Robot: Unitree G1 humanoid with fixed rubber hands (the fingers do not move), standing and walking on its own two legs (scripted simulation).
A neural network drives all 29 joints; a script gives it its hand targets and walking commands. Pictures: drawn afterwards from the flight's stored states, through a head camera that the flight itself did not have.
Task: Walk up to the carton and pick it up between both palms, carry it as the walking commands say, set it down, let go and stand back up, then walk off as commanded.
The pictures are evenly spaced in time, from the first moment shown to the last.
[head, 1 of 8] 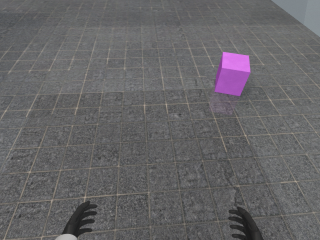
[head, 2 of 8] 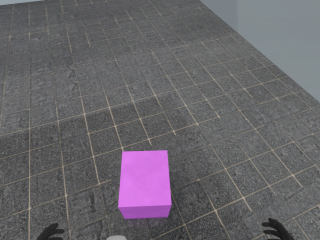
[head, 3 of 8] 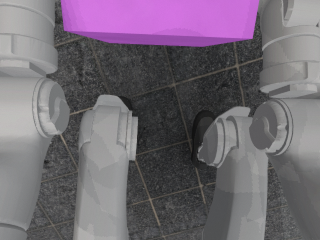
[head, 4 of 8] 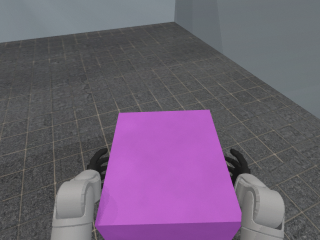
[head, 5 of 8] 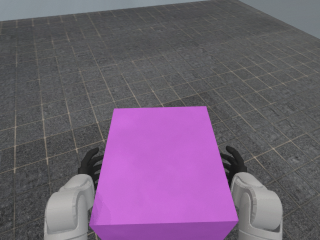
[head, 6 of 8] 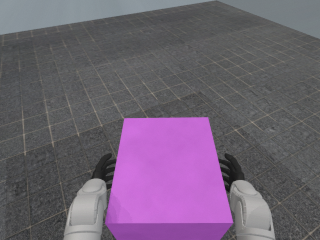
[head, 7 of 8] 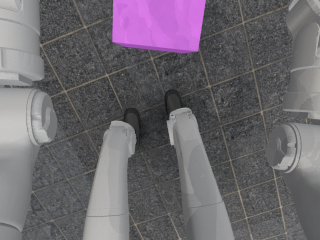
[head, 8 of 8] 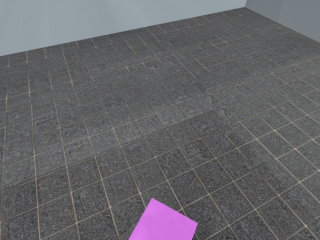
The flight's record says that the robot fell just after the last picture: no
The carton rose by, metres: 0.66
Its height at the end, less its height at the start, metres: +0.00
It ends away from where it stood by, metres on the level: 1.34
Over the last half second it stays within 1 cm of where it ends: yes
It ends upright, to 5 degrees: yes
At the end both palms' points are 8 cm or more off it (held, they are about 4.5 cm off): yes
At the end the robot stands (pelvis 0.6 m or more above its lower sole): yes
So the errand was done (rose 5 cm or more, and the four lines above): yes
